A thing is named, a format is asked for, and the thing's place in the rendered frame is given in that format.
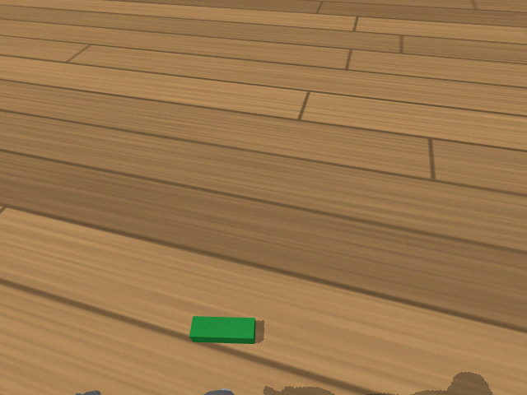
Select carton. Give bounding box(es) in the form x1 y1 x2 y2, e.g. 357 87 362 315
189 316 256 344

